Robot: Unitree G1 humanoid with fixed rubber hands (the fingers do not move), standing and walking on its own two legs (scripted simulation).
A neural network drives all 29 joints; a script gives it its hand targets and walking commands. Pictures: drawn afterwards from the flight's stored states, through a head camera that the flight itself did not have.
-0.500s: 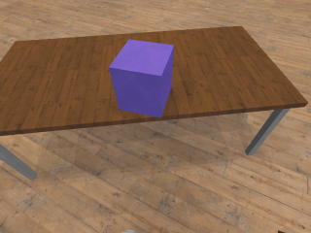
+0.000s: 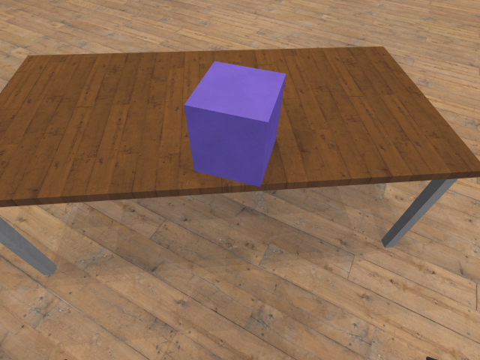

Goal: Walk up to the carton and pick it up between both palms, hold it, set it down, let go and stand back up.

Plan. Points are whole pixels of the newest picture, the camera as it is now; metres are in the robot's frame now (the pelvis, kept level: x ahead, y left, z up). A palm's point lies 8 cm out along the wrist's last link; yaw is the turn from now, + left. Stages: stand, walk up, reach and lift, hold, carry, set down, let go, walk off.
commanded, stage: walk up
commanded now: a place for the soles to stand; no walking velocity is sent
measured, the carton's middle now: (237, 124) +0.72 +0.00 -0.06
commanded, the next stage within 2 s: none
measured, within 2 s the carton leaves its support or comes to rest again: neither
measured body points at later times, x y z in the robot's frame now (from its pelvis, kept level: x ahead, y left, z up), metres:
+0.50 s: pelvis +0.00 -0.01 +0.00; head +0.03 +0.00 +0.45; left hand +0.10 +0.32 -0.10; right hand +0.07 -0.34 -0.10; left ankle +0.03 +0.13 -0.71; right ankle +0.01 -0.14 -0.71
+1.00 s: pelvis +0.00 -0.02 +0.00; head +0.03 -0.01 +0.45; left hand +0.10 +0.31 -0.10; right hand +0.09 -0.35 -0.10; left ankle +0.03 +0.13 -0.71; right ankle +0.01 -0.14 -0.71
